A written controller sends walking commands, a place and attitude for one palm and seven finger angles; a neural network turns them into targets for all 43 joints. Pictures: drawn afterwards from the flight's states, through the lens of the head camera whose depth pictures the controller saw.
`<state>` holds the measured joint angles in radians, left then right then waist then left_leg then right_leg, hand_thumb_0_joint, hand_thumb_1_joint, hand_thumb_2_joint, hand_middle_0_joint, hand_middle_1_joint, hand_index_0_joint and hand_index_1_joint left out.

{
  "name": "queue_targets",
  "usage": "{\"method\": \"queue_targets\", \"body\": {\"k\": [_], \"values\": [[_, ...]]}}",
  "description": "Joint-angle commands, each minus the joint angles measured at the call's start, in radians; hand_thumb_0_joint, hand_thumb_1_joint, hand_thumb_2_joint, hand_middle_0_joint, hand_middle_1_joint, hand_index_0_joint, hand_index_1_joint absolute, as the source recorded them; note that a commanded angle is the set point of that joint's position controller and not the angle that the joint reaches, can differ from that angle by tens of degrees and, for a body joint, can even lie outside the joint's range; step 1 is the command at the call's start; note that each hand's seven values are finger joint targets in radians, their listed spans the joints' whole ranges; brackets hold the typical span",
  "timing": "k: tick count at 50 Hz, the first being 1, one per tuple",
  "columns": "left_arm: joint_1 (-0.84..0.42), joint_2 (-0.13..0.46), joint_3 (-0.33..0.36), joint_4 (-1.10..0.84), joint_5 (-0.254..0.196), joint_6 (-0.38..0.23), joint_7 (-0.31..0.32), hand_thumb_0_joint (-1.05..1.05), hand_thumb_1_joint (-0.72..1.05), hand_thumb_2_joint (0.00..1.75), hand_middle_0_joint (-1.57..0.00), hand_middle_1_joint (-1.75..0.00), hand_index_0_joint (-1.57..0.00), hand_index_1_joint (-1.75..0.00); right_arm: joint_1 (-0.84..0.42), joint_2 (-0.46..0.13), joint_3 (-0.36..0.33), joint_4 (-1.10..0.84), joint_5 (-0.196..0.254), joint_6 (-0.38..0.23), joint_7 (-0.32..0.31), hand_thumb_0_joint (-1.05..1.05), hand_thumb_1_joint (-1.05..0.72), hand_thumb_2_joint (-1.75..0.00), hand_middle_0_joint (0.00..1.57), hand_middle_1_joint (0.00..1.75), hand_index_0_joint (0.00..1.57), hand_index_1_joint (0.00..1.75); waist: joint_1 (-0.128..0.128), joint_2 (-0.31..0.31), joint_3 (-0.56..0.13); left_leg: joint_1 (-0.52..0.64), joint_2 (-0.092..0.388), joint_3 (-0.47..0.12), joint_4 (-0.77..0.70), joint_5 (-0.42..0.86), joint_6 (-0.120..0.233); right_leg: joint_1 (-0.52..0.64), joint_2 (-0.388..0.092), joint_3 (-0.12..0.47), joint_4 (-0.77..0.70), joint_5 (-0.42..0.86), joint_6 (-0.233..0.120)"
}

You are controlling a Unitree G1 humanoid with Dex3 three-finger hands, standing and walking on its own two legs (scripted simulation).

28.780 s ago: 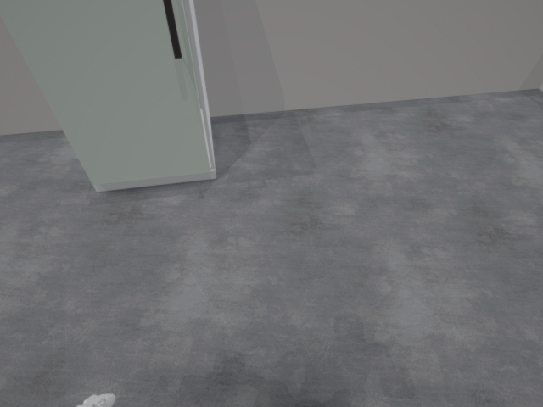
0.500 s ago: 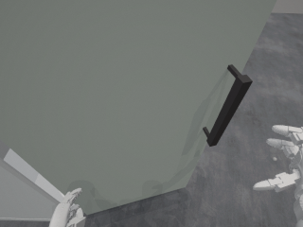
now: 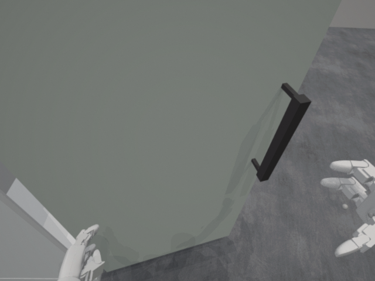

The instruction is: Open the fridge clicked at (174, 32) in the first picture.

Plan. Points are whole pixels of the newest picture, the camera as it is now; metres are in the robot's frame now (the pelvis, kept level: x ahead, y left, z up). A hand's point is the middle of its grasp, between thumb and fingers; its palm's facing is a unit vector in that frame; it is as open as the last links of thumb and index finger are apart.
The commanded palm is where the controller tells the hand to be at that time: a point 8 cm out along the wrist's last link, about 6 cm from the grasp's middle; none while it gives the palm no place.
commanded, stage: draw the hand back to the body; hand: right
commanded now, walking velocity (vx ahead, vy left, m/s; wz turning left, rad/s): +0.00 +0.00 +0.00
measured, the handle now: (273, 138) +0.42 -0.18 +0.10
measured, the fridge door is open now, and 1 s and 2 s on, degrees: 74 74 74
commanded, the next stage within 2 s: step back with the hand held close in 1.38 s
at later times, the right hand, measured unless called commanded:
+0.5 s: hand out of the picture +0.21 -0.30 +0.12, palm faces +0.40 +0.85 -0.34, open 13.5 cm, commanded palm +0.18 -0.33 +0.15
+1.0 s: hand out of the picture +0.22 -0.28 +0.18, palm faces +0.47 +0.79 -0.40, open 8.7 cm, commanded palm +0.17 -0.31 +0.19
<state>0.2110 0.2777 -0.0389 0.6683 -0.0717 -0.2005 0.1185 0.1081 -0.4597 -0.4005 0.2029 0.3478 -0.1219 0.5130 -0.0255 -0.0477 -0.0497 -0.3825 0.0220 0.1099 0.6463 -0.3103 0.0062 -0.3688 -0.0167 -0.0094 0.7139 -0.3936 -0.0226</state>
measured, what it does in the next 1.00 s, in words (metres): stands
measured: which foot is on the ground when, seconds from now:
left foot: down 0.00-1.00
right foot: down 0.00-1.00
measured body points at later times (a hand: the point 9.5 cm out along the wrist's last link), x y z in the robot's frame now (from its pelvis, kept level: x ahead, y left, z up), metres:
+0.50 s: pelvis +0.00 -0.02 +0.01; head +0.00 -0.02 +0.46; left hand +0.19 +0.21 -0.07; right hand +0.19 -0.34 +0.14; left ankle +0.02 +0.12 -0.72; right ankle -0.01 -0.10 -0.72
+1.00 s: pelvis +0.02 -0.01 +0.02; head +0.01 +0.01 +0.47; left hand +0.21 +0.22 -0.07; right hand +0.19 -0.32 +0.20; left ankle +0.02 +0.12 -0.72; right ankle -0.01 -0.10 -0.72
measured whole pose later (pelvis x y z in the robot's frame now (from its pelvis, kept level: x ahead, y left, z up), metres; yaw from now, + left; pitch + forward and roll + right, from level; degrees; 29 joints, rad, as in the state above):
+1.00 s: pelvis +0.02 -0.01 +0.02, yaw +1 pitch -3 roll +1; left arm 0.19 0.24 0.00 0.69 0.00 -0.15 0.08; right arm 0.44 -0.36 -0.34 -0.39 0.07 -0.07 -0.13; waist -0.09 -0.06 0.01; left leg -0.13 0.03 0.08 0.43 -0.25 -0.01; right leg -0.09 0.00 -0.04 0.47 -0.32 -0.03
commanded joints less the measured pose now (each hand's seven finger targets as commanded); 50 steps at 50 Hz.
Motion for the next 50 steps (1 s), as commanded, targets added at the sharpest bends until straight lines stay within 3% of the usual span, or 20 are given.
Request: {"method": "queue_targets", "body": {"k": [1,4,8,10,15,16,17,19,20,21,23,25,29,31,33,36,37,42,45,50], "values": [[-0.089,0.156,0.064,-0.189,-0.007,-0.081,-0.015,0.0,0.9,0.9,-0.2,-0.3,-0.2,-0.3,-0.104,-0.339,-0.222,-0.124,0.104,-0.045,0.119,0.0,0.55,-0.2,0.25,1.15,0.25,1.15,-0.013,0.011,-0.157,0.145,0.011,-0.125,-0.1,0.2,0.016,-0.009,0.011,0.044,-0.084,0.312,-0.019],[-0.082,0.153,0.067,-0.225,-0.015,-0.093,-0.036,0.0,0.9,0.9,-0.2,-0.3,-0.2,-0.3,-0.047,-0.295,-0.2,-0.158,0.118,-0.017,0.111,0.0,0.55,-0.2,0.25,1.15,0.25,1.15,-0.022,0.002,-0.136,0.112,0.007,-0.111,-0.098,0.166,0.013,-0.021,0.009,0.043,-0.091,0.292,-0.012],[-0.075,0.159,0.077,-0.248,-0.019,-0.122,-0.045,0.0,0.9,0.9,-0.2,-0.3,-0.2,-0.3,0.001,-0.287,-0.196,-0.304,0.113,-0.006,0.069,0.0,0.55,-0.2,0.25,1.15,0.25,1.15,-0.027,-0.028,-0.174,0.101,0.002,-0.094,-0.095,0.152,0.014,0.013,0.004,0.041,-0.089,0.294,-0.014],[-0.076,0.158,0.073,-0.246,-0.021,-0.136,-0.04,0.0,0.9,0.9,-0.2,-0.3,-0.2,-0.3,-0.021,-0.268,-0.17,-0.347,0.107,-0.004,0.049,0.0,0.55,-0.2,0.25,1.15,0.25,1.15,-0.015,-0.031,-0.142,0.064,-0.005,-0.087,-0.108,0.091,0.01,0.021,-0.001,0.045,-0.102,0.245,-0.014],[-0.085,0.159,0.067,-0.225,-0.02,-0.157,-0.021,0.0,0.9,0.9,-0.2,-0.3,-0.2,-0.3,-0.053,-0.298,-0.19,-0.41,0.091,0.006,0.005,0.0,0.37,-0.29,0.24,1.04,0.24,1.04,-0.015,-0.041,-0.132,0.056,-0.008,-0.075,-0.124,0.029,0.012,0.049,-0.006,0.061,-0.132,0.196,-0.013],[-0.087,0.129,0.059,-0.183,0.036,-0.131,-0.022,0.0,0.9,0.9,-0.2,-0.3,-0.2,-0.3,-0.044,-0.361,-0.213,-0.521,-0.127,0.005,-0.269,0.0,0.33,-0.31,0.24,1.02,0.24,1.02,-0.09,-0.067,-0.07,0.105,0.014,-0.093,-0.163,0.052,0.039,0.019,-0.011,0.057,-0.163,0.207,-0.002],[-0.092,0.113,0.054,-0.18,0.042,-0.128,-0.022,0.0,0.9,0.9,-0.2,-0.3,-0.2,-0.3,0.098,-0.135,-0.078,-0.51,-0.14,0.02,-0.386,0.0,0.3,-0.32,0.24,1.0,0.24,1.0,-0.042,-0.083,-0.024,0.09,0.018,-0.071,-0.172,0.055,0.033,0.036,-0.027,0.058,-0.206,0.167,0.018],[-0.1,0.11,0.056,-0.165,0.047,-0.104,-0.018,0.0,0.9,0.9,-0.2,-0.3,-0.2,-0.3,0.162,-0.113,-0.05,-0.601,-0.195,0.023,-0.533,0.0,0.22,-0.36,0.24,0.96,0.24,0.96,-0.048,-0.077,-0.011,0.121,0.024,-0.066,-0.163,0.066,0.029,0.05,-0.042,0.062,-0.229,0.14,0.018],[-0.102,0.11,0.057,-0.157,0.053,-0.101,-0.019,0.0,0.9,0.9,-0.2,-0.3,-0.2,-0.3,0.141,-0.13,-0.054,-0.665,-0.215,0.014,-0.578,0.0,0.19,-0.37,0.24,0.94,0.24,0.94,-0.048,-0.105,-0.055,0.15,0.029,-0.063,-0.153,0.075,0.03,0.067,-0.043,0.065,-0.242,0.147,0.021],[-0.106,0.111,0.061,-0.145,0.06,-0.096,-0.017,0.0,0.9,0.9,-0.2,-0.3,-0.2,-0.3,0.138,-0.145,-0.064,-0.686,-0.229,0.01,-0.611,0.0,0.15,-0.39,0.24,0.92,0.24,0.92,-0.048,-0.055,-0.06,0.167,0.027,-0.063,-0.161,0.09,0.032,0.07,-0.044,0.057,-0.243,0.178,0.015],[-0.108,0.104,0.064,-0.136,0.061,-0.093,-0.018,0.0,0.9,0.9,-0.2,-0.3,-0.2,-0.3,0.111,-0.143,-0.056,-0.709,-0.256,0.003,-0.65,0.0,0.08,-0.43,0.23,0.87,0.23,0.87,-0.044,-0.072,-0.078,0.178,0.032,-0.061,-0.153,0.104,0.03,0.097,-0.046,0.055,-0.249,0.214,0.018],[-0.117,0.095,0.063,-0.128,0.059,-0.084,-0.017,0.0,0.9,0.9,-0.2,-0.3,-0.2,-0.3,0.079,-0.118,-0.032,-0.705,-0.268,0.0,-0.667,0.0,0.01,-0.46,0.23,0.83,0.23,0.83,-0.039,-0.087,-0.055,0.175,0.028,-0.063,-0.156,0.096,0.03,0.118,-0.042,0.06,-0.272,0.21,0.025],[-0.122,0.084,0.061,-0.116,0.064,-0.064,-0.013,0.0,0.9,0.9,-0.2,-0.3,-0.2,-0.3,0.06,-0.078,0.002,-0.696,-0.278,0.0,-0.676,0.0,-0.14,-0.53,0.23,0.75,0.23,0.75,-0.039,-0.055,-0.049,0.199,0.023,-0.061,-0.168,0.135,0.028,0.174,-0.043,0.064,-0.296,0.312,0.041],[-0.123,0.084,0.062,-0.112,0.068,-0.052,-0.015,0.0,0.9,0.9,-0.2,-0.3,-0.2,-0.3,0.088,-0.071,0.001,-0.686,-0.278,0.004,-0.673,0.0,-0.21,-0.57,0.22,0.7,0.22,0.7,-0.046,-0.013,-0.049,0.229,0.021,-0.057,-0.181,0.169,0.03,0.189,-0.044,0.062,-0.303,0.392,0.047],[-0.123,0.077,0.062,-0.115,0.07,-0.046,-0.022,0.0,0.9,0.9,-0.2,-0.3,-0.2,-0.3,0.115,-0.067,0.0,-0.71,-0.279,0.002,-0.67,0.0,-0.28,-0.6,0.22,0.66,0.22,0.66,-0.052,-0.041,-0.063,0.249,0.022,-0.058,-0.185,0.202,0.028,0.232,-0.049,0.061,-0.307,0.489,0.06],[-0.132,0.076,0.065,-0.118,0.074,-0.026,-0.03,0.0,0.9,0.9,-0.2,-0.3,-0.2,-0.3,0.178,-0.073,-0.026,-0.694,-0.273,0.009,-0.663,0.0,-0.39,-0.65,0.22,0.6,0.22,0.6,-0.062,0.012,-0.042,0.289,0.022,-0.056,-0.209,0.239,0.029,0.225,-0.051,0.049,-0.315,0.528,0.056],[-0.132,0.073,0.065,-0.123,0.074,-0.021,-0.032,0.0,0.9,0.9,-0.2,-0.3,-0.2,-0.3,0.188,-0.081,-0.039,-0.707,-0.274,0.008,-0.661,0.0,-0.43,-0.67,0.22,0.58,0.22,0.58,-0.064,0.004,-0.046,0.298,0.025,-0.059,-0.211,0.259,0.029,0.231,-0.051,0.041,-0.31,0.542,0.053],[-0.136,0.068,0.069,-0.128,0.076,-0.004,-0.038,0.0,0.9,0.9,-0.2,-0.3,-0.2,-0.3,0.231,-0.098,-0.068,-0.766,-0.273,0.002,-0.656,0.0,-0.61,-0.76,0.21,0.47,0.21,0.47,-0.067,-0.042,-0.057,0.325,0.03,-0.064,-0.229,0.308,0.029,0.255,-0.053,0.026,-0.304,0.586,0.048],[-0.142,0.067,0.07,-0.132,0.073,-0.002,-0.039,0.0,0.9,0.9,-0.2,-0.3,-0.2,-0.3,0.226,-0.098,-0.067,-0.799,-0.274,-0.007,-0.658,0.0,-0.72,-0.81,0.21,0.41,0.21,0.41,-0.065,-0.058,-0.042,0.314,0.03,-0.065,-0.236,0.284,0.028,0.258,-0.053,0.024,-0.308,0.546,0.043],[-0.151,0.067,0.075,-0.132,0.073,-0.008,-0.034,0.0,0.9,0.9,-0.2,-0.3,-0.2,-0.3,0.254,-0.1,-0.072,-0.822,-0.276,-0.018,-0.663,0.0,-0.9,-0.9,0.2,0.3,0.2,0.3,-0.069,-0.029,-0.032,0.308,0.038,-0.067,-0.241,0.282,0.029,0.247,-0.049,0.013,-0.298,0.477,0.02]]}}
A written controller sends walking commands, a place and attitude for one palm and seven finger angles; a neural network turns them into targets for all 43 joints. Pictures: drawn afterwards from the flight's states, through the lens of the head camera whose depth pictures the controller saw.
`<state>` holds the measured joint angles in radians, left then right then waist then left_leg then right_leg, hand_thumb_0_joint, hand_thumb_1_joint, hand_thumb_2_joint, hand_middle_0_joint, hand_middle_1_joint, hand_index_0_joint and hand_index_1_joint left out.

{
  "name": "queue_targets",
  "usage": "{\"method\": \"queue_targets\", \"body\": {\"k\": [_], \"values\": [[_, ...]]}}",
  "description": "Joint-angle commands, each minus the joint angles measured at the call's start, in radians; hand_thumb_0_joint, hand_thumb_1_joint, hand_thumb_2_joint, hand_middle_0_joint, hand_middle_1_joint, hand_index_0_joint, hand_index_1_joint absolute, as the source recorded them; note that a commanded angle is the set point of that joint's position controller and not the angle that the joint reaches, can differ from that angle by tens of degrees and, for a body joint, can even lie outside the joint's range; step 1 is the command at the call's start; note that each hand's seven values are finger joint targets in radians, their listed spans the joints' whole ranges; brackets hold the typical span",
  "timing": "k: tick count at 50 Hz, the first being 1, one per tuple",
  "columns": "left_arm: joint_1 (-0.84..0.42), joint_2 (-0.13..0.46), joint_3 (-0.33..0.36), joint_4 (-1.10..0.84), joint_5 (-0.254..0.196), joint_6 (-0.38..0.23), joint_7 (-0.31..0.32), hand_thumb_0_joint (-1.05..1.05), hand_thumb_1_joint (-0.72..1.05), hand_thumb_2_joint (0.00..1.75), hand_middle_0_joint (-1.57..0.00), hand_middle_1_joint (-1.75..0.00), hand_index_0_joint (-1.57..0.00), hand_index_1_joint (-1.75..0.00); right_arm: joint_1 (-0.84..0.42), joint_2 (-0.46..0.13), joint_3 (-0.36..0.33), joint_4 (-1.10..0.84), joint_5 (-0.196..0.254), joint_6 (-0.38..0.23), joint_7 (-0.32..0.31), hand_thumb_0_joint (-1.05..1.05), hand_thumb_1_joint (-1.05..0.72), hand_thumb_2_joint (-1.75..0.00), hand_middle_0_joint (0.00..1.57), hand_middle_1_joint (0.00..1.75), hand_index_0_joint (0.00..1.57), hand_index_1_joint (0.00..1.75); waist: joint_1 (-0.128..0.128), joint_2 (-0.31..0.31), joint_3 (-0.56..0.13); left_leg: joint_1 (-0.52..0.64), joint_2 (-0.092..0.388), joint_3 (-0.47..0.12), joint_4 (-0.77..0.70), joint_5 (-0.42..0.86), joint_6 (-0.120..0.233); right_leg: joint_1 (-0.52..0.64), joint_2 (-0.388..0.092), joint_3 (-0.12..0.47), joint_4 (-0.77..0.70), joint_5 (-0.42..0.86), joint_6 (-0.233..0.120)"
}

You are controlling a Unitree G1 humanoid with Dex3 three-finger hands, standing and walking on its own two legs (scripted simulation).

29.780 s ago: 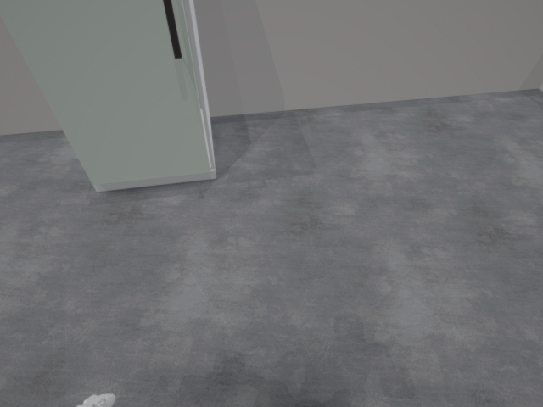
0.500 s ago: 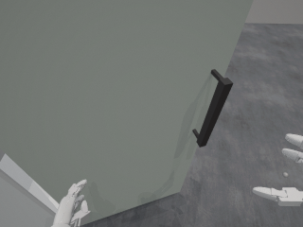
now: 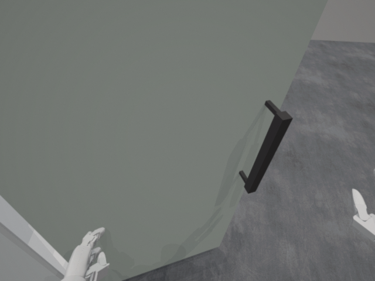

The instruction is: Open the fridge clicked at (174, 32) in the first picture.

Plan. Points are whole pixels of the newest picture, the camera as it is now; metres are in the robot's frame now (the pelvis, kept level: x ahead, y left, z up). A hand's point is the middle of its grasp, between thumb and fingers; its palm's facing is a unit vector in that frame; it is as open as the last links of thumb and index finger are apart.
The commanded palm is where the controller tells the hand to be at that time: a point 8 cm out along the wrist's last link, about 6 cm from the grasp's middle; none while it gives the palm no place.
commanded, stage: draw the hand back to the body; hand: right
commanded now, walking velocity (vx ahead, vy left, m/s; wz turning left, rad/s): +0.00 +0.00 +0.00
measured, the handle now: (258, 151) +0.39 -0.18 +0.08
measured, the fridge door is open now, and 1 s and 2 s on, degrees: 74 74 74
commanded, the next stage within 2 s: step back with the hand held close in 0.38 s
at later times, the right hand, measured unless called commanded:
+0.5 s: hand (359, 222) +0.17 -0.26 +0.16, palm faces +0.51 +0.77 -0.39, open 7.4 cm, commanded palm +0.13 -0.28 +0.18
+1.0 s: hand out of the picture +0.15 -0.27 +0.16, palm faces +0.42 +0.75 -0.52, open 7.4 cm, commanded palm +0.10 -0.30 +0.18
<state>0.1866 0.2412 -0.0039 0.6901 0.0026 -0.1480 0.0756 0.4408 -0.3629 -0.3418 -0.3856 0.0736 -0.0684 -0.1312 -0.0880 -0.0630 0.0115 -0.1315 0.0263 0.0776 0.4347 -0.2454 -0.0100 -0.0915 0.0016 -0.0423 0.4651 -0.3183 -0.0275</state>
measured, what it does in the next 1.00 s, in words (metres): shifts its weight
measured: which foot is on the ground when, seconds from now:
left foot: down 0.00-1.00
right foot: down 0.00-1.00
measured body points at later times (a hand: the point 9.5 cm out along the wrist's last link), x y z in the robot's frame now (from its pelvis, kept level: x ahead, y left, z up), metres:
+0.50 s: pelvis -0.01 +0.02 +0.00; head -0.03 +0.04 +0.45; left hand +0.19 +0.23 -0.09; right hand +0.14 -0.29 +0.18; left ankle +0.00 +0.13 -0.74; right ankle -0.04 -0.09 -0.74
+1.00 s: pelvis -0.05 -0.01 +0.00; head -0.03 +0.01 +0.44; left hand +0.11 +0.23 -0.11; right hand +0.12 -0.31 +0.18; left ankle +0.00 +0.13 -0.74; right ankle -0.04 -0.09 -0.74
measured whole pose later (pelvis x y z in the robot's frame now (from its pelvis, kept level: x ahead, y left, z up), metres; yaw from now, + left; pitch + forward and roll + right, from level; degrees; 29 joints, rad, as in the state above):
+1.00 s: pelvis -0.05 -0.01 +0.00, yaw +1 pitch +0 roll +0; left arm 0.21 0.22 -0.01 0.59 -0.02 -0.01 0.11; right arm 0.54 -0.40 -0.40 -0.43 0.04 -0.17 -0.16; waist -0.03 -0.05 0.03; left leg -0.32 0.05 0.04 0.50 -0.18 -0.02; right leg -0.26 0.02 -0.08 0.51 -0.26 -0.05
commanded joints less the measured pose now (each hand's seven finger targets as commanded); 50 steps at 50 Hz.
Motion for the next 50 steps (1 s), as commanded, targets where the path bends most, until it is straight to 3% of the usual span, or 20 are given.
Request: {"method": "queue_targets", "body": {"k": [1,4,10,15,17,20,24,25,26,27,28,31,33,37,42,48,50], "values": [[-0.132,0.107,0.043,-0.147,0.002,-0.058,0.013,0.0,0.9,0.9,-0.2,-0.3,-0.2,-0.3,-0.062,-0.196,-0.135,-0.204,-0.001,-0.07,-0.019,0.0,-0.9,-0.9,0.2,0.3,0.2,0.3,-0.006,0.024,-0.077,0.058,0.036,-0.037,-0.037,0.235,0.047,-0.042,-0.067,0.039,-0.044,0.393,0.017],[-0.132,0.107,0.046,-0.145,-0.002,-0.055,0.016,0.0,0.9,0.9,-0.2,-0.3,-0.2,-0.3,-0.073,-0.192,-0.131,-0.177,-0.003,-0.075,-0.02,0.0,-0.9,-0.9,0.2,0.3,0.2,0.3,-0.006,0.034,-0.06,0.035,0.042,-0.04,-0.037,0.198,0.045,-0.061,-0.068,0.036,-0.04,0.324,0.009],[-0.144,0.101,0.044,-0.143,-0.002,-0.069,0.022,0.0,0.9,0.9,-0.2,-0.3,-0.2,-0.3,-0.091,-0.205,-0.13,-0.206,-0.007,-0.087,-0.025,0.0,-0.9,-0.9,0.2,0.3,0.2,0.3,-0.01,-0.006,-0.08,0.026,0.048,-0.047,-0.04,0.158,0.046,-0.055,-0.063,0.032,-0.029,0.27,0.0],[-0.152,0.096,0.039,-0.141,-0.002,-0.076,0.026,0.0,0.9,0.9,-0.2,-0.3,-0.2,-0.3,-0.099,-0.203,-0.127,-0.198,-0.004,-0.085,-0.027,0.0,-0.9,-0.9,0.2,0.3,0.2,0.3,-0.007,-0.001,-0.057,0.006,0.049,-0.052,-0.051,0.128,0.045,-0.059,-0.063,0.032,-0.027,0.237,-0.004],[-0.149,0.096,0.04,-0.136,0.001,-0.076,0.03,0.0,0.9,0.9,-0.2,-0.3,-0.2,-0.3,-0.088,-0.21,-0.138,-0.182,-0.003,-0.083,-0.027,0.0,-0.9,-0.9,0.2,0.3,0.2,0.3,-0.009,0.032,-0.069,0.017,0.052,-0.055,-0.052,0.15,0.043,-0.062,-0.062,0.028,-0.018,0.252,-0.008],[-0.156,0.093,0.038,-0.138,-0.001,-0.077,0.029,0.0,0.9,0.9,-0.2,-0.3,-0.2,-0.3,-0.106,-0.202,-0.128,-0.193,-0.002,-0.085,-0.025,0.0,-0.9,-0.9,0.2,0.3,0.2,0.3,-0.006,0.002,-0.062,0.002,0.051,-0.051,-0.055,0.117,0.043,-0.056,-0.062,0.029,-0.024,0.225,-0.006],[-0.158,0.093,0.038,-0.138,-0.001,-0.077,0.029,0.0,0.9,0.9,-0.2,-0.3,-0.2,-0.3,-0.098,-0.196,-0.126,-0.174,0.0,-0.082,-0.023,0.0,-0.9,-0.9,0.2,0.3,0.2,0.3,-0.007,0.035,-0.056,-0.001,0.052,-0.051,-0.056,0.117,0.04,-0.059,-0.064,0.03,-0.023,0.224,-0.009],[-0.163,0.091,0.035,-0.147,0.0,-0.082,0.026,0.0,0.9,0.9,-0.2,-0.3,-0.2,-0.3,-0.126,-0.163,-0.077,-0.224,-0.004,-0.087,-0.018,0.0,-0.9,-0.9,0.2,0.3,0.2,0.3,-0.002,0.011,-0.066,-0.003,0.054,-0.05,-0.054,0.11,0.04,-0.049,-0.061,0.032,-0.025,0.219,-0.01],[-0.147,0.088,0.004,-0.193,-0.023,-0.056,0.025,0.0,0.9,0.9,-0.2,-0.3,-0.2,-0.3,-0.319,-0.294,-0.215,-0.253,0.002,-0.136,-0.031,0.0,-0.9,-0.9,0.2,0.3,0.2,0.3,0.037,-0.033,0.04,-0.092,0.105,-0.197,-0.133,0.155,0.048,-0.091,-0.073,0.057,-0.019,0.154,-0.018],[-0.114,0.074,0.018,-0.164,-0.012,-0.041,0.033,0.0,0.9,0.9,-0.2,-0.3,-0.2,-0.3,-0.201,-0.192,-0.136,-0.197,-0.009,-0.142,-0.02,0.0,-0.9,-0.9,0.2,0.3,0.2,0.3,0.054,0.048,0.021,-0.097,0.135,-0.196,-0.138,0.226,0.054,-0.071,-0.084,0.049,0.012,0.164,-0.021],[-0.089,0.092,0.022,-0.167,-0.006,-0.023,0.031,0.0,0.9,0.9,-0.2,-0.3,-0.2,-0.3,-0.1,-0.15,-0.109,-0.13,-0.016,-0.134,-0.015,0.0,-0.9,-0.9,0.2,0.3,0.2,0.3,0.06,0.093,-0.016,-0.095,0.144,-0.186,-0.121,0.3,0.051,-0.052,-0.089,0.042,0.028,0.2,-0.02],[-0.103,0.096,0.026,-0.203,-0.007,0.019,0.034,0.0,0.9,0.9,-0.2,-0.3,-0.2,-0.3,-0.051,-0.175,-0.127,-0.199,-0.025,-0.144,-0.018,0.0,-0.9,-0.9,0.2,0.3,0.2,0.3,0.054,0.048,-0.116,-0.029,0.147,-0.152,-0.049,0.357,0.047,-0.038,-0.108,0.055,-0.009,0.314,-0.021],[-0.107,0.093,0.028,-0.223,-0.007,0.043,0.036,0.0,0.9,0.9,-0.2,-0.3,-0.2,-0.3,0.012,-0.187,-0.151,-0.214,-0.027,-0.15,-0.025,0.0,-0.9,-0.9,0.2,0.3,0.2,0.3,0.049,-0.009,-0.146,-0.023,0.12,-0.128,-0.007,0.344,0.035,-0.036,-0.128,0.07,-0.038,0.39,-0.023],[-0.114,0.09,0.032,-0.257,-0.009,0.077,0.041,0.0,0.9,0.9,-0.2,-0.3,-0.2,-0.3,0.065,-0.223,-0.198,-0.246,-0.028,-0.153,-0.036,0.0,-0.9,-0.9,0.2,0.3,0.2,0.3,0.045,-0.027,-0.157,-0.005,0.09,-0.108,0.042,0.307,0.027,-0.095,-0.148,0.106,-0.065,0.434,-0.024],[-0.106,0.095,0.035,-0.271,-0.011,0.087,0.046,0.0,0.9,0.9,-0.2,-0.3,-0.2,-0.3,0.091,-0.223,-0.201,-0.241,-0.03,-0.155,-0.042,0.0,-0.9,-0.9,0.2,0.3,0.2,0.3,0.045,-0.034,-0.127,-0.018,0.068,-0.097,0.075,0.22,0.019,-0.181,-0.159,0.13,-0.1,0.354,-0.03],[-0.083,0.104,0.041,-0.256,-0.014,0.074,0.05,0.0,0.9,0.9,-0.2,-0.3,-0.2,-0.3,0.07,-0.209,-0.179,-0.222,-0.036,-0.154,-0.05,0.0,-0.9,-0.9,0.2,0.3,0.2,0.3,0.056,0.035,-0.094,-0.053,0.086,-0.141,0.038,0.152,0.026,-0.256,-0.138,0.125,-0.082,0.146,-0.04],[-0.081,0.105,0.042,-0.254,-0.015,0.068,0.048,0.0,0.9,0.9,-0.2,-0.3,-0.2,-0.3,0.047,-0.213,-0.173,-0.239,-0.04,-0.158,-0.053,0.0,-0.9,-0.9,0.2,0.3,0.2,0.3,0.06,0.056,-0.081,-0.076,0.097,-0.169,0.01,0.075,0.032,-0.282,-0.124,0.125,-0.073,0.04,-0.043]]}}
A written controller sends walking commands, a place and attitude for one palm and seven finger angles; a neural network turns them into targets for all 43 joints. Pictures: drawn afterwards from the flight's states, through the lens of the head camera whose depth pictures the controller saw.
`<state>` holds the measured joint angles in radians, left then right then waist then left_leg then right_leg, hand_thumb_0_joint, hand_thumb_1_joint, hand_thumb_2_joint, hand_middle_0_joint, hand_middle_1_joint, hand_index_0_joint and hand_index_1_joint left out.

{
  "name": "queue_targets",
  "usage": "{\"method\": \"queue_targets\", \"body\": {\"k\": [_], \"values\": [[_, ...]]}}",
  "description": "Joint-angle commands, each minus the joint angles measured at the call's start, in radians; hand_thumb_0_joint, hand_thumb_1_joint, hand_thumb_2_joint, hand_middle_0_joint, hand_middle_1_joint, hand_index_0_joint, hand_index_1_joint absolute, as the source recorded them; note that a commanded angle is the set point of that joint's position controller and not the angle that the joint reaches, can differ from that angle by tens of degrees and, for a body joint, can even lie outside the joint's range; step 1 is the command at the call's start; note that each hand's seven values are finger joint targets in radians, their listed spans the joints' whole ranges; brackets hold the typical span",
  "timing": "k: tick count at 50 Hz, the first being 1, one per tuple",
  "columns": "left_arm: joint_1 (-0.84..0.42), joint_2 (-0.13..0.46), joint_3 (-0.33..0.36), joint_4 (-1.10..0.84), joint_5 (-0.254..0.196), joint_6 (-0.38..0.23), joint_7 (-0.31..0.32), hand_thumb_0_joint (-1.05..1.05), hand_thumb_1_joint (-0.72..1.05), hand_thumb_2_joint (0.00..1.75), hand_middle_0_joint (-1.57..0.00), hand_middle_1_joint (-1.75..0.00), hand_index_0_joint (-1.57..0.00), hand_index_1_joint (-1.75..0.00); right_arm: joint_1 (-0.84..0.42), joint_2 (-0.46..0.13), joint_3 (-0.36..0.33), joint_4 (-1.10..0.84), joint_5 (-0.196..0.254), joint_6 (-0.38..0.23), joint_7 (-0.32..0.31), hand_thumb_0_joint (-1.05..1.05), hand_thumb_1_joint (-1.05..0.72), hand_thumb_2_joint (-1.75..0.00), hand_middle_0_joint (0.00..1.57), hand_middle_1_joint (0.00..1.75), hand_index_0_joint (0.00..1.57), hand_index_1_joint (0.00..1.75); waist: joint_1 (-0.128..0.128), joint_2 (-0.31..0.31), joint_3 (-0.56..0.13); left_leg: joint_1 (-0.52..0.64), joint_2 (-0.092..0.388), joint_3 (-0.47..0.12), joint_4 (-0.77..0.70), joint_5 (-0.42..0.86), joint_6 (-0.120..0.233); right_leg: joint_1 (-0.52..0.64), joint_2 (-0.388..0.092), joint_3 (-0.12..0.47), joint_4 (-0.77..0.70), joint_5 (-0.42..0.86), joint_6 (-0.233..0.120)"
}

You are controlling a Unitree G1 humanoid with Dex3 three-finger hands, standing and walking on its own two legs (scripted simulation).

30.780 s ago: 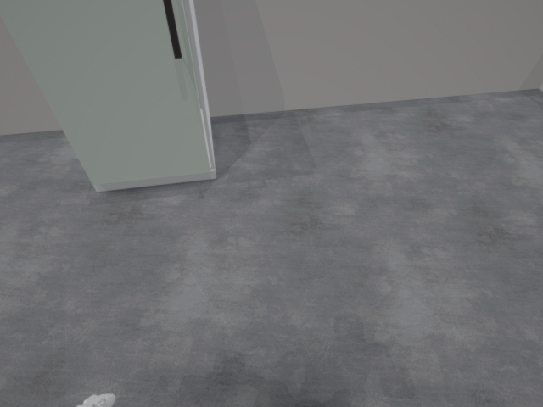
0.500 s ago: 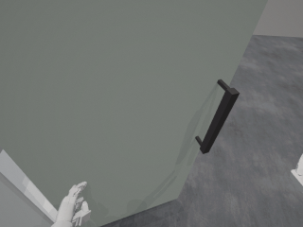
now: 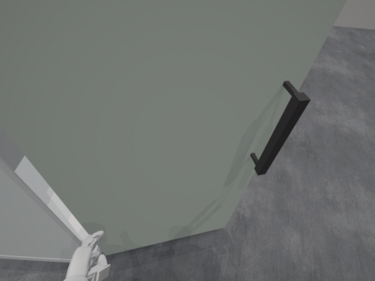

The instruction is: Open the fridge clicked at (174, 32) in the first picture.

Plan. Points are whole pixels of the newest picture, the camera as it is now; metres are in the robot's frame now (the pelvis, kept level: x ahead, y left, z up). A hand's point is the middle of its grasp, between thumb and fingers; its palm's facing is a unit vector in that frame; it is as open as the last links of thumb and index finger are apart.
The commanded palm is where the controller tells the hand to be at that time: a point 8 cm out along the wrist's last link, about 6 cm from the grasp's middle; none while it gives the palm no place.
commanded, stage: step back with the hand held close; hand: right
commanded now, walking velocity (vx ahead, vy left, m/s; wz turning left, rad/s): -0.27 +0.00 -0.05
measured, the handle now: (272, 133) +0.44 -0.19 +0.08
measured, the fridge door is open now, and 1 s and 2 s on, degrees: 74 74 74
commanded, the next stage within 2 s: stop stepping back and stand still in 1.34 s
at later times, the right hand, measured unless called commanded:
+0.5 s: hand out of the picture +0.17 -0.27 +0.16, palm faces +0.45 +0.75 -0.48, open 7.4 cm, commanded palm +0.10 -0.31 +0.18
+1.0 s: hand out of the picture +0.11 -0.26 +0.16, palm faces +0.40 +0.74 -0.54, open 7.4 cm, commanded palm +0.03 -0.31 +0.18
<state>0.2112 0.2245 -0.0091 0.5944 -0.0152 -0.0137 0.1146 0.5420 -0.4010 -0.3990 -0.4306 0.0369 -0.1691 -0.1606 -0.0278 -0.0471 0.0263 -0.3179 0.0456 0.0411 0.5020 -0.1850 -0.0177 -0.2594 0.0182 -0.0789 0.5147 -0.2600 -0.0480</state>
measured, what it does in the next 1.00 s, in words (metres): lifts its right foot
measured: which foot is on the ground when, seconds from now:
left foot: down 0.00-0.98, up 1.00-1.00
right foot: down 0.00-1.00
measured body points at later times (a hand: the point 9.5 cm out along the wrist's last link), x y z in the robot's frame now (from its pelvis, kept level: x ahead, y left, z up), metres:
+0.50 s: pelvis -0.03 +0.00 -0.01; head +0.00 -0.01 +0.44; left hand +0.15 +0.23 -0.09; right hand +0.14 -0.31 +0.18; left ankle +0.05 +0.13 -0.74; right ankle +0.01 -0.09 -0.74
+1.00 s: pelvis -0.09 +0.00 -0.01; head -0.04 -0.02 +0.43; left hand +0.11 +0.24 -0.09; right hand +0.08 -0.30 +0.19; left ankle +0.01 +0.14 -0.73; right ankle -0.06 -0.11 -0.74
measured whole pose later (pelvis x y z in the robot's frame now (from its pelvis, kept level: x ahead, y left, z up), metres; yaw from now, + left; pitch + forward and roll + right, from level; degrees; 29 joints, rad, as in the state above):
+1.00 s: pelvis -0.09 +0.00 -0.01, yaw -4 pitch +2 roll +1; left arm 0.13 0.20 0.03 0.59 0.00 -0.03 0.10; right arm 0.55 -0.49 -0.46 -0.60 0.02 -0.22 -0.15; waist 0.01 0.05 0.07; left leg -0.47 0.02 -0.03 0.62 -0.20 -0.03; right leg -0.39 0.00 0.00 0.63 -0.23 -0.02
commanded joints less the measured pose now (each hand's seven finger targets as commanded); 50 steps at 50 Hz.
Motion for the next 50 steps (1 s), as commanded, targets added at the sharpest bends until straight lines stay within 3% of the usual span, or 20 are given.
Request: {"method": "queue_targets", "body": {"k": [1,5,11,15,18,21,23,27,29,31,36,38,40,42,45,46,47,48,49,50], "values": [[-0.104,0.125,0.05,-0.154,0.005,-0.069,0.011,0.0,0.9,0.9,-0.2,-0.3,-0.2,-0.3,-0.065,-0.196,-0.132,-0.206,-0.006,-0.058,-0.028,0.0,-0.9,-0.9,0.2,0.3,0.2,0.3,0.0,0.05,-0.095,0.102,0.087,-0.144,-0.075,-0.002,0.045,-0.117,-0.133,0.161,-0.111,-0.041,-0.023],[-0.096,0.119,0.046,-0.152,0.005,-0.083,0.005,0.0,0.9,0.9,-0.2,-0.3,-0.2,-0.3,-0.078,-0.192,-0.125,-0.233,-0.01,-0.077,-0.036,0.0,-0.9,-0.9,0.2,0.3,0.2,0.3,0.01,0.049,-0.066,0.03,0.106,-0.173,-0.131,-0.177,0.058,-0.142,-0.112,0.16,-0.083,-0.2,-0.025],[-0.103,0.13,0.05,-0.163,0.005,-0.109,0.008,0.0,0.9,0.9,-0.2,-0.3,-0.2,-0.3,-0.04,-0.203,-0.171,-0.262,-0.017,-0.103,-0.04,0.0,-0.9,-0.9,0.2,0.3,0.2,0.3,0.002,-0.09,-0.095,0.2,0.018,-0.078,0.041,-0.053,0.024,-0.286,-0.176,0.247,-0.214,-0.226,-0.053],[-0.097,0.124,0.056,-0.162,0.005,-0.116,0.003,0.0,0.9,0.9,-0.2,-0.3,-0.2,-0.3,-0.032,-0.185,-0.17,-0.237,-0.02,-0.11,-0.032,0.0,-0.9,-0.9,0.2,0.3,0.2,0.3,0.001,-0.051,-0.081,0.242,0.018,-0.103,0.077,0.05,0.024,-0.35,-0.171,0.223,-0.177,-0.22,-0.056],[-0.08,0.122,0.062,-0.151,0.008,-0.11,-0.005,0.0,0.9,0.9,-0.2,-0.3,-0.2,-0.3,-0.054,-0.19,-0.155,-0.253,-0.015,-0.106,-0.026,0.0,-0.9,-0.9,0.2,0.3,0.2,0.3,0.01,0.061,-0.091,0.128,0.081,-0.186,-0.023,0.071,0.055,-0.242,-0.123,0.178,-0.06,-0.114,-0.026],[-0.081,0.119,0.064,-0.141,0.013,-0.105,-0.011,0.0,0.9,0.9,-0.2,-0.3,-0.2,-0.3,-0.075,-0.207,-0.154,-0.283,-0.016,-0.106,-0.029,0.0,-0.9,-0.9,0.2,0.3,0.2,0.3,0.014,0.063,-0.099,0.055,0.118,-0.215,-0.069,0.022,0.075,-0.18,-0.108,0.164,-0.016,-0.077,-0.012],[-0.087,0.118,0.064,-0.148,0.011,-0.101,-0.012,0.0,0.9,0.9,-0.2,-0.3,-0.2,-0.3,-0.051,-0.209,-0.163,-0.295,-0.017,-0.112,-0.032,0.0,-0.9,-0.9,0.2,0.3,0.2,0.3,0.014,0.041,-0.122,0.068,0.09,-0.182,-0.039,-0.009,0.063,-0.182,-0.123,0.188,-0.052,-0.084,-0.02],[-0.115,0.128,0.068,-0.171,0.015,-0.107,-0.002,0.0,0.9,0.9,-0.2,-0.3,-0.2,-0.3,-0.034,-0.216,-0.208,-0.331,-0.03,-0.128,-0.027,0.0,-0.9,-0.9,0.2,0.3,0.2,0.3,0.001,-0.136,-0.141,0.289,-0.027,-0.076,0.199,0.084,0.014,-0.396,-0.217,0.281,-0.212,-0.171,-0.074],[-0.117,0.127,0.073,-0.176,0.019,-0.111,-0.003,0.0,0.9,0.9,-0.2,-0.3,-0.2,-0.3,-0.028,-0.211,-0.22,-0.324,-0.034,-0.129,-0.019,0.0,-0.9,-0.9,0.2,0.3,0.2,0.3,-0.003,-0.158,-0.128,0.315,-0.051,-0.069,0.289,0.012,0.005,-0.454,-0.247,0.293,-0.238,-0.204,-0.088],[-0.104,0.122,0.084,-0.168,0.019,-0.119,-0.002,0.0,0.9,0.9,-0.2,-0.3,-0.2,-0.3,0.021,-0.231,-0.25,-0.302,-0.024,-0.128,-0.017,0.0,-0.9,-0.9,0.2,0.3,0.2,0.3,-0.004,-0.091,-0.145,0.247,-0.053,-0.078,0.235,0.047,0.008,-0.345,-0.237,0.292,-0.167,-0.022,-0.082],[-0.103,0.109,0.077,-0.136,0.026,-0.126,-0.008,0.0,0.9,0.9,-0.2,-0.3,-0.2,-0.3,-0.046,-0.2,-0.182,-0.351,-0.012,-0.126,0.001,0.0,-0.9,-0.9,0.2,0.3,0.2,0.3,0.011,-0.038,-0.206,0.138,0.016,-0.169,0.108,0.277,0.035,-0.128,-0.183,0.198,-0.023,0.255,-0.026],[-0.097,0.095,0.078,-0.137,0.024,-0.109,-0.012,0.0,0.9,0.9,-0.2,-0.3,-0.2,-0.3,-0.023,-0.212,-0.18,-0.314,-0.011,-0.115,-0.002,0.0,-0.9,-0.9,0.2,0.3,0.2,0.3,0.014,0.056,-0.211,0.09,0.095,-0.269,0.02,0.309,0.068,-0.125,-0.129,0.151,0.052,0.126,0.004],[-0.08,0.074,0.08,-0.13,0.021,-0.09,-0.019,0.0,0.9,0.9,-0.2,-0.3,-0.2,-0.3,-0.045,-0.246,-0.186,-0.321,-0.008,-0.114,-0.012,0.0,-0.9,-0.9,0.2,0.3,0.2,0.3,0.024,0.195,-0.184,-0.007,0.244,-0.407,-0.143,0.225,0.144,-0.113,-0.035,0.091,0.215,-0.091,0.041],[-0.08,0.055,0.079,-0.126,0.021,-0.07,-0.023,0.0,0.9,0.9,-0.2,-0.3,-0.2,-0.3,-0.012,-0.26,-0.198,-0.318,-0.007,-0.104,-0.023,0.0,-0.9,-0.9,0.2,0.3,0.2,0.3,0.014,0.229,-0.203,-0.01,0.317,-0.392,-0.186,0.3,0.212,-0.124,-0.016,0.104,0.434,-0.201,0.052],[-0.114,0.055,0.064,-0.131,0.016,-0.049,-0.023,0.0,0.9,0.9,-0.2,-0.3,-0.2,-0.3,0.038,-0.249,-0.214,-0.294,-0.008,-0.084,-0.025,0.0,-0.9,-0.9,0.2,0.3,0.2,0.3,0.014,0.19,-0.165,0.022,0.23,-0.246,-0.077,0.406,0.144,-0.11,-0.051,0.103,0.205,-0.16,0.039],[-0.137,0.062,0.062,-0.12,0.016,-0.047,-0.009,0.0,0.9,0.9,-0.2,-0.3,-0.2,-0.3,0.042,-0.238,-0.196,-0.299,-0.008,-0.085,-0.024,0.0,-0.9,-0.9,0.2,0.3,0.2,0.3,0.024,0.094,-0.143,0.032,0.189,-0.201,-0.001,0.425,0.111,-0.085,-0.049,0.097,0.023,-0.027,0.032],[-0.122,0.088,0.071,-0.126,0.013,-0.049,-0.003,0.0,0.9,0.9,-0.2,-0.3,-0.2,-0.3,0.055,-0.251,-0.227,-0.321,-0.002,-0.089,-0.023,0.0,-0.9,-0.9,0.2,0.3,0.2,0.3,0.016,-0.005,-0.183,0.037,0.087,-0.148,0.09,0.308,0.048,-0.051,-0.123,0.175,-0.129,0.146,-0.003],[-0.136,0.115,0.082,-0.155,0.01,-0.06,0.003,0.0,0.9,0.9,-0.2,-0.3,-0.2,-0.3,0.026,-0.248,-0.218,-0.381,-0.01,-0.103,-0.018,0.0,-0.9,-0.9,0.2,0.3,0.2,0.3,0.011,-0.183,-0.2,0.079,-0.032,-0.08,0.22,0.094,-0.009,-0.12,-0.26,0.308,-0.173,0.25,-0.062],[-0.128,0.112,0.092,-0.158,0.006,-0.084,0.003,0.0,0.9,0.9,-0.2,-0.3,-0.2,-0.3,0.01,-0.262,-0.243,-0.39,-0.011,-0.112,-0.017,0.0,-0.9,-0.9,0.2,0.3,0.2,0.3,0.015,-0.234,-0.213,0.114,-0.079,-0.072,0.338,-0.145,-0.018,-0.197,-0.323,0.319,-0.213,0.209,-0.1],[-0.123,0.117,0.099,-0.15,0.024,-0.108,0.0,0.0,0.9,0.9,-0.2,-0.3,-0.2,-0.3,0.045,-0.251,-0.261,-0.344,-0.016,-0.108,-0.013,0.0,-0.9,-0.9,0.2,0.3,0.2,0.3,0.016,-0.277,-0.185,0.15,-0.104,-0.075,0.501,-0.228,-0.014,-0.321,-0.36,0.37,-0.293,0.006,-0.135]]}}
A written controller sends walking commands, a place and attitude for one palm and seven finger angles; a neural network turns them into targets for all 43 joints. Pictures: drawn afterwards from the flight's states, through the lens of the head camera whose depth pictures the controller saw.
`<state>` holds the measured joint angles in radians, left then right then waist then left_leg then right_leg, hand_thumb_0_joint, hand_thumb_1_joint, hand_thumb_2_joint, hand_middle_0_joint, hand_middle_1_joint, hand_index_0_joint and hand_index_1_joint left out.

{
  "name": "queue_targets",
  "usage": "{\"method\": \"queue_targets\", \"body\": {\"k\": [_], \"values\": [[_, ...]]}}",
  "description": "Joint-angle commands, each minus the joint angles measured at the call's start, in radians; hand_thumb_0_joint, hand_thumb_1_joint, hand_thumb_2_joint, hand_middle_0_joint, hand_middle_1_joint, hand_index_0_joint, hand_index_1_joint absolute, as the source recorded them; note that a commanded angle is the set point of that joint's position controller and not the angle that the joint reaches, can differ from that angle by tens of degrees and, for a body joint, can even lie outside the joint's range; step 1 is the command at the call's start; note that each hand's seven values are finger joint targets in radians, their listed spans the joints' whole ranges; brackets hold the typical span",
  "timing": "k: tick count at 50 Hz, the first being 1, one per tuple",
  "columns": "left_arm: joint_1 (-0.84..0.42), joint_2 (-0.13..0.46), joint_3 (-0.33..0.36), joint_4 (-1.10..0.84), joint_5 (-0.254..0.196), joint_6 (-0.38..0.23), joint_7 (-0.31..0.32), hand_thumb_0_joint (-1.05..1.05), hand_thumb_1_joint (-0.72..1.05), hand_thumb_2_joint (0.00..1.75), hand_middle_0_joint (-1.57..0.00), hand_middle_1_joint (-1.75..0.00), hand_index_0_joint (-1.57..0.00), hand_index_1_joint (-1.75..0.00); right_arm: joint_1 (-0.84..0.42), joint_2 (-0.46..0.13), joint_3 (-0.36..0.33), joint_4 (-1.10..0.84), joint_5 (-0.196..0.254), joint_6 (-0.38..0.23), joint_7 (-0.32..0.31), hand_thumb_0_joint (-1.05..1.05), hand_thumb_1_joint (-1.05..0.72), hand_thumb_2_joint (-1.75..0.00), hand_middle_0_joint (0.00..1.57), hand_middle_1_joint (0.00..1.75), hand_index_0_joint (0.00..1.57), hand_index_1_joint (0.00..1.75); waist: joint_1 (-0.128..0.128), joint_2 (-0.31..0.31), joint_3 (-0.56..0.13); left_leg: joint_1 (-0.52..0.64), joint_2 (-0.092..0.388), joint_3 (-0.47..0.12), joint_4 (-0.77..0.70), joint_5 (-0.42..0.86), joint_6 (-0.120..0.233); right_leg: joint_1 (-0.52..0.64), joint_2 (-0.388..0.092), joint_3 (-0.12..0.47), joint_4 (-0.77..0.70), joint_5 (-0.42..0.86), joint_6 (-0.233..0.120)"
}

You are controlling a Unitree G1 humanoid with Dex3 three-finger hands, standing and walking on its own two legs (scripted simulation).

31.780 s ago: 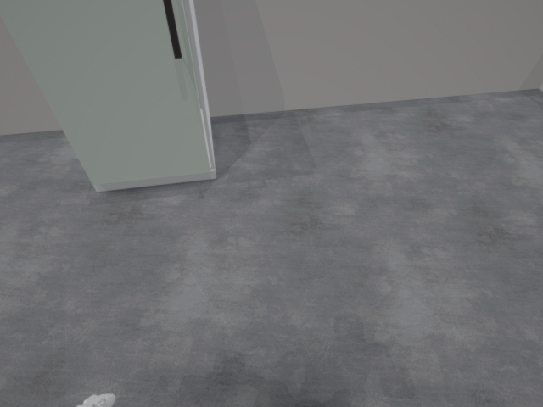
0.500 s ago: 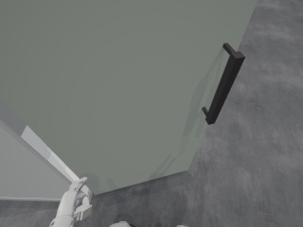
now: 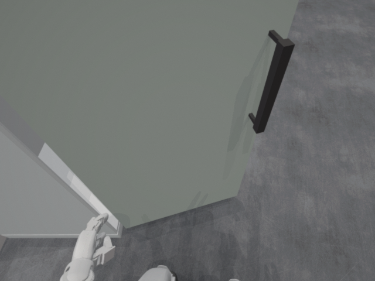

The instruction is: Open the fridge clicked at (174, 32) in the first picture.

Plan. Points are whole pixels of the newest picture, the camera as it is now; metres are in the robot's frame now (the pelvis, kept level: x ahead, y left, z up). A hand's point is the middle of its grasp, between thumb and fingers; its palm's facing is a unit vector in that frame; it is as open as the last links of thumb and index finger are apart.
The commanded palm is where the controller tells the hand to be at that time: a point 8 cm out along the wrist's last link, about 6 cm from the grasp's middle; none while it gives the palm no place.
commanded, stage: step back with the hand held close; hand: right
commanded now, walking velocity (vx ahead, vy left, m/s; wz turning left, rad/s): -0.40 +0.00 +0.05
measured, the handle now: (265, 88) +0.54 -0.15 +0.09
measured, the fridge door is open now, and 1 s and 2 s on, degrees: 74 74 74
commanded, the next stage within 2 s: stop stepping back and stand still in 0.34 s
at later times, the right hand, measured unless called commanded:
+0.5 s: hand out of the picture +0.09 -0.27 +0.17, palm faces +0.30 +0.77 -0.56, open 7.4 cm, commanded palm +0.01 -0.31 +0.19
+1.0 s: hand out of the picture -0.04 -0.29 +0.20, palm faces +0.42 +0.81 -0.41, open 7.4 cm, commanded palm -0.09 -0.33 +0.19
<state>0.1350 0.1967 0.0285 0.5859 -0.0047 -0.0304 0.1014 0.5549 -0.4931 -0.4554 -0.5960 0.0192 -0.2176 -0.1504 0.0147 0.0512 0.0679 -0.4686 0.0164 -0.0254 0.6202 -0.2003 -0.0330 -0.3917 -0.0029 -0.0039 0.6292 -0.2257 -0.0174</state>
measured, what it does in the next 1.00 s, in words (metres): walks backwards: left foot, then right foot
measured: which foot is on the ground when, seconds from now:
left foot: up 0.00-0.16, down 0.18-0.42, up 0.44-0.56, down 0.58-1.00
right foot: down 0.00-0.22, up 0.24-0.40, down 0.42-0.90, up 0.92-1.00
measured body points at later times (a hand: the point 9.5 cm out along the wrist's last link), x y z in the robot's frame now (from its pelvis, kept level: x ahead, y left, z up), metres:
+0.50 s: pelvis -0.13 -0.02 +0.01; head -0.09 -0.04 +0.46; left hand +0.03 +0.23 -0.06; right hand +0.07 -0.31 +0.20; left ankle -0.09 +0.11 -0.71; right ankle -0.08 -0.12 -0.72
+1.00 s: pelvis -0.24 -0.04 +0.01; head -0.27 -0.06 +0.46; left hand -0.09 +0.20 -0.06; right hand -0.07 -0.33 +0.22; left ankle -0.18 +0.06 -0.72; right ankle -0.16 -0.14 -0.67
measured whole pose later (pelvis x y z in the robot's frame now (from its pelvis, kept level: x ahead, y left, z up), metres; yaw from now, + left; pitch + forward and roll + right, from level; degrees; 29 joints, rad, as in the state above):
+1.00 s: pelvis -0.24 -0.04 +0.01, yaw +2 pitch -4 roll +0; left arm 0.24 0.18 -0.01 0.66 0.02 -0.09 0.06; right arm 0.51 -0.44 -0.41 -0.51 0.03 -0.18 -0.14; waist -0.01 0.04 -0.01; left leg -0.27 -0.03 0.03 0.53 -0.25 0.08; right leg -0.52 0.00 -0.02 0.99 -0.38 0.00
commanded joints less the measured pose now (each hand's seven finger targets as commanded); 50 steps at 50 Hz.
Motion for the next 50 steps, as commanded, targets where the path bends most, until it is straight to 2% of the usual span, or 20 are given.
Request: {"method": "queue_targets", "body": {"k": [1,3,5,8,11,12,16,18,20,22,27,30,34,36,39,41,44,45,46,50], "values": [[-0.053,0.14,0.064,-0.138,0.021,-0.103,0.014,0.0,0.9,0.9,-0.2,-0.3,-0.2,-0.3,0.017,-0.157,-0.198,-0.202,0.015,-0.047,-0.022,0.0,-0.9,-0.9,0.2,0.3,0.2,0.3,-0.03,-0.361,-0.183,0.212,-0.063,-0.03,0.392,-0.236,0.008,-0.136,-0.329,0.302,-0.37,0.094,-0.178],[-0.015,0.12,0.057,-0.102,0.017,-0.122,0.001,0.0,0.9,0.9,-0.2,-0.3,-0.2,-0.3,0.045,-0.101,-0.141,-0.179,0.021,-0.033,-0.018,0.0,-0.9,-0.9,0.2,0.3,0.2,0.3,-0.043,-0.228,-0.217,0.106,-0.037,0.001,0.169,-0.272,0.016,0.134,-0.283,0.206,-0.242,0.46,-0.133],[-0.021,0.129,0.044,-0.097,0.015,-0.139,-0.012,0.0,0.9,0.9,-0.2,-0.3,-0.2,-0.3,0.02,-0.088,-0.092,-0.212,0.016,-0.027,-0.015,0.0,-0.9,-0.9,0.2,0.3,0.2,0.3,-0.041,-0.256,-0.235,0.138,-0.036,0.02,-0.014,-0.163,0.014,0.223,-0.265,0.178,-0.217,0.49,-0.103],[-0.054,0.142,0.028,-0.091,0.029,-0.144,-0.005,0.0,0.9,0.9,-0.2,-0.3,-0.2,-0.3,-0.081,-0.105,-0.07,-0.194,0.002,-0.026,-0.009,0.0,-0.9,-0.9,0.2,0.3,0.2,0.3,-0.041,-0.177,-0.176,0.25,-0.002,-0.022,-0.211,0.176,0.022,0.108,-0.191,0.111,-0.181,0.239,-0.049],[-0.023,0.095,0.035,-0.086,0.014,-0.107,0.001,0.0,0.9,0.9,-0.2,-0.3,-0.2,-0.3,-0.139,-0.148,-0.061,-0.146,0.004,-0.029,-0.023,0.0,-0.9,-0.9,0.2,0.3,0.2,0.3,-0.021,0.086,-0.218,0.18,0.274,-0.301,-0.32,0.448,0.113,0.062,-0.012,-0.025,0.072,-0.066,0.029],[-0.017,0.087,0.044,-0.094,0.013,-0.094,-0.004,0.0,0.9,0.9,-0.2,-0.3,-0.2,-0.3,-0.09,-0.172,-0.1,-0.114,0.002,-0.017,-0.028,0.0,-0.9,-0.9,0.2,0.3,0.2,0.3,-0.043,0.15,-0.232,0.197,0.309,-0.304,-0.33,0.471,0.151,0.009,0.011,0.002,0.233,-0.194,0.027],[-0.082,0.069,0.007,-0.104,0.014,-0.045,0.0,0.0,0.9,0.9,-0.2,-0.3,-0.2,-0.3,-0.023,-0.143,-0.082,-0.103,0.001,-0.008,-0.021,0.0,-0.9,-0.9,0.2,0.3,0.2,0.3,-0.026,0.008,-0.16,0.241,0.26,-0.157,-0.211,0.602,0.177,-0.042,-0.022,0.018,0.115,-0.174,0.02],[-0.041,0.098,0.018,-0.12,0.007,-0.034,0.007,0.0,0.9,0.9,-0.2,-0.3,-0.2,-0.3,0.028,-0.16,-0.123,-0.154,0.015,-0.009,-0.025,0.0,-0.9,-0.9,0.2,0.3,0.2,0.3,-0.02,0.017,-0.222,0.261,0.17,-0.109,-0.144,0.479,0.11,0.085,-0.014,-0.004,-0.155,-0.002,0.015],[-0.046,0.148,0.044,-0.14,0.0,-0.045,0.019,0.0,0.9,0.9,-0.2,-0.3,-0.2,-0.3,0.008,-0.178,-0.152,-0.21,0.014,-0.035,-0.02,0.0,-0.9,-0.9,0.2,0.3,0.2,0.3,-0.029,-0.219,-0.23,0.227,-0.012,-0.03,0.004,0.074,0.01,0.068,-0.218,0.216,-0.317,0.236,-0.077],[-0.046,0.13,0.061,-0.133,0.006,-0.079,0.024,0.0,0.9,0.9,-0.2,-0.3,-0.2,-0.3,0.106,-0.17,-0.195,-0.129,0.013,-0.03,-0.022,0.0,-0.9,-0.9,0.2,0.3,0.2,0.3,-0.038,-0.292,-0.242,0.273,-0.064,-0.004,0.183,-0.216,0.008,-0.058,-0.299,0.274,-0.383,0.129,-0.143],[-0.015,0.148,0.039,-0.133,-0.002,-0.139,0.012,0.0,0.9,0.9,-0.2,-0.3,-0.2,-0.3,0.08,-0.115,-0.114,-0.179,0.026,-0.01,-0.022,0.0,-0.9,-0.9,0.2,0.3,0.2,0.3,-0.017,-0.169,-0.175,0.284,-0.018,-0.004,-0.207,-0.113,0.031,0.054,-0.153,0.159,-0.265,-0.13,-0.054],[-0.007,0.146,0.034,-0.092,0.015,-0.144,0.017,0.0,0.9,0.9,-0.2,-0.3,-0.2,-0.3,-0.072,-0.117,-0.083,-0.124,0.019,-0.006,-0.03,0.0,-0.9,-0.9,0.2,0.3,0.2,0.3,0.002,0.0,-0.116,0.043,0.104,-0.19,-0.406,-0.457,0.12,0.172,-0.024,0.042,-0.088,-0.215,0.012],[0.001,0.142,0.023,-0.067,0.015,-0.138,0.02,0.0,0.9,0.9,-0.2,-0.3,-0.2,-0.3,-0.157,-0.107,-0.05,-0.101,0.008,0.007,-0.047,0.0,-0.9,-0.9,0.2,0.3,0.2,0.3,0.014,0.019,-0.109,-0.059,0.141,-0.15,-0.336,-0.427,0.141,0.258,-0.037,0.028,0.026,-0.123,-0.005],[-0.014,0.151,0.019,-0.065,0.02,-0.14,0.024,0.0,0.9,0.9,-0.2,-0.3,-0.2,-0.3,-0.181,-0.118,-0.06,-0.079,0.005,0.0,-0.048,0.0,-0.9,-0.9,0.2,0.3,0.2,0.3,0.006,-0.066,-0.072,-0.044,0.078,-0.092,-0.25,-0.479,0.117,0.189,-0.071,0.1,-0.119,-0.279,-0.026],[-0.045,0.156,0.003,-0.081,0.024,-0.141,0.019,0.0,0.9,0.9,-0.2,-0.3,-0.2,-0.3,-0.204,-0.107,-0.056,-0.139,-0.011,-0.004,-0.038,0.0,-0.9,-0.9,0.2,0.3,0.2,0.3,-0.006,-0.451,-0.034,0.156,-0.129,0.111,0.223,-0.31,0.055,-0.074,-0.214,0.379,-0.583,-0.766,-0.044],[-0.046,0.131,0.012,-0.087,0.031,-0.143,0.001,0.0,0.9,0.9,-0.2,-0.3,-0.2,-0.3,-0.164,-0.155,-0.093,-0.097,-0.013,-0.003,-0.024,0.0,-0.9,-0.9,0.2,0.3,0.2,0.3,-0.033,-0.37,-0.055,0.316,-0.115,0.118,0.258,-0.281,0.063,-0.193,-0.201,0.29,-0.557,-0.648,-0.047],[-0.04,0.125,0.017,-0.104,0.033,-0.123,-0.01,0.0,0.9,0.9,-0.2,-0.3,-0.2,-0.3,-0.02,-0.105,-0.062,-0.049,0.002,0.009,-0.01,0.0,-0.9,-0.9,0.2,0.3,0.2,0.3,-0.057,-0.117,-0.063,0.471,-0.055,0.055,-0.196,-0.346,0.127,-0.248,-0.059,0.065,-0.191,-0.499,-0.001],[-0.041,0.123,0.032,-0.111,0.033,-0.103,-0.015,0.0,0.9,0.9,-0.2,-0.3,-0.2,-0.3,-0.042,-0.137,-0.08,-0.064,0.001,0.009,-0.004,0.0,-0.9,-0.9,0.2,0.3,0.2,0.3,-0.051,0.186,-0.029,0.277,0.177,-0.328,-0.422,-0.565,0.228,-0.253,0.054,-0.054,0.298,-0.311,0.026],[-0.011,0.154,0.037,-0.094,0.029,-0.103,-0.022,0.0,0.9,0.9,-0.2,-0.3,-0.2,-0.3,-0.094,-0.131,-0.093,-0.083,0.014,0.007,-0.011,0.0,-0.9,-0.9,0.2,0.3,0.2,0.3,-0.024,0.185,-0.005,0.137,0.355,-0.541,-0.535,-0.537,0.288,-0.283,0.021,-0.004,0.528,-0.209,0.03],[0.013,0.121,0.018,-0.071,0.013,-0.113,-0.017,0.0,0.9,0.9,-0.2,-0.3,-0.2,-0.3,-0.181,-0.105,-0.06,-0.018,0.018,0.0,-0.021,0.0,-0.9,-0.9,0.2,0.3,0.2,0.3,0.008,0.045,-0.059,-0.026,0.24,-0.239,-0.414,-0.559,0.212,-0.01,-0.078,-0.019,0.312,-0.181,-0.001]]}}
